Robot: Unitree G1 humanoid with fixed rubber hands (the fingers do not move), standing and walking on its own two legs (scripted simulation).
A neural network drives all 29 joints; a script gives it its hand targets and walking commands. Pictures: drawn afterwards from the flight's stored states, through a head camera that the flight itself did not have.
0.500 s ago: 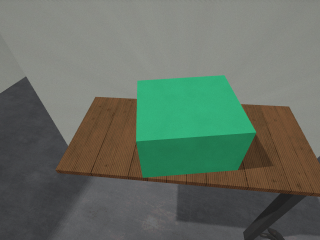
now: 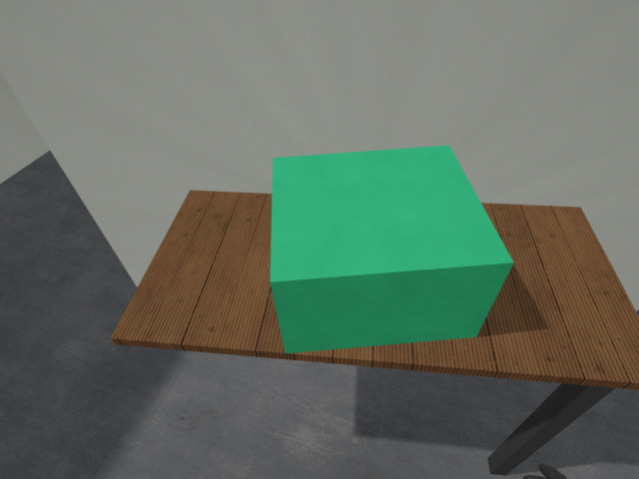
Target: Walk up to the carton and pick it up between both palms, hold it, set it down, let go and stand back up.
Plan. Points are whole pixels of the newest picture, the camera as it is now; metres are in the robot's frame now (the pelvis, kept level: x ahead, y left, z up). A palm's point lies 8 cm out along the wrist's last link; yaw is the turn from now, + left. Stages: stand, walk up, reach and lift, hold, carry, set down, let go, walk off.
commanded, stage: stand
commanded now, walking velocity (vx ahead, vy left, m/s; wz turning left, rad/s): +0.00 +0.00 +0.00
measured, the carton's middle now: (371, 244) +0.47 -0.04 +0.00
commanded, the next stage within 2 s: none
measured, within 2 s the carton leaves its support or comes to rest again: neither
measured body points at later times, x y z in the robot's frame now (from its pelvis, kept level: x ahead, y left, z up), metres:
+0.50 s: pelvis +0.00 +0.00 +0.00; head +0.00 +0.00 +0.45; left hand +0.07 +0.29 -0.12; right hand +0.10 -0.28 -0.12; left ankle +0.00 +0.13 -0.74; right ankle +0.01 -0.13 -0.74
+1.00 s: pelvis -0.01 +0.00 +0.00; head -0.01 -0.01 +0.45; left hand +0.07 +0.28 -0.12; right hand +0.08 -0.28 -0.13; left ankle +0.00 +0.13 -0.74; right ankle +0.01 -0.13 -0.74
